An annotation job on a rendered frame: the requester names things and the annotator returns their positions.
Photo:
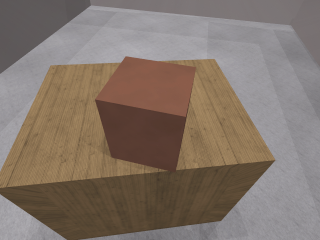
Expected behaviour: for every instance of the carton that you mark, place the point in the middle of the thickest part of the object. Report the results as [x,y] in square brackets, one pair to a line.
[143,110]

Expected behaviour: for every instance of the pedestal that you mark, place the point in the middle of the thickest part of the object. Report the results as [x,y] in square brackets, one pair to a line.
[60,169]

